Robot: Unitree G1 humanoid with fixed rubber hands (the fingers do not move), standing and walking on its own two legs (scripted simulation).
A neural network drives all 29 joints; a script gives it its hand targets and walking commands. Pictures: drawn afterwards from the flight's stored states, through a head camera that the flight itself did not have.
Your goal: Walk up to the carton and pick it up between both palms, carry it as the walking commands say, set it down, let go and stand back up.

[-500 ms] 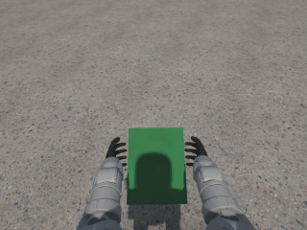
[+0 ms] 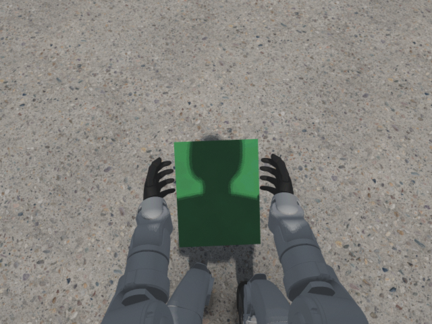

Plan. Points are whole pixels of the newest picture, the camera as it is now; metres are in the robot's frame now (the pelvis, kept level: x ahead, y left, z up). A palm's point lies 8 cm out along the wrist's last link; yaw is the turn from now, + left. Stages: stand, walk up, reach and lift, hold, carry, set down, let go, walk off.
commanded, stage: set down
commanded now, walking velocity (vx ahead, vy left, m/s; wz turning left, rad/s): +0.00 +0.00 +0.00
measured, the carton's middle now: (217, 186) +0.40 +0.06 -0.17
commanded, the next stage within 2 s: none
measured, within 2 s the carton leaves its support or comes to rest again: neither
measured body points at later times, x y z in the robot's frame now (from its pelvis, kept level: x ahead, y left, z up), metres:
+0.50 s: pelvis -0.01 +0.02 -0.08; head +0.17 +0.03 +0.34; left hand +0.37 +0.18 -0.15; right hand +0.40 -0.07 -0.15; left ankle +0.08 +0.12 -0.68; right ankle +0.06 -0.08 -0.68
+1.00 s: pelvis -0.02 +0.01 -0.15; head +0.21 +0.01 +0.24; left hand +0.40 +0.19 -0.23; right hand +0.43 -0.07 -0.24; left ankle +0.08 +0.12 -0.68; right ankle +0.06 -0.08 -0.68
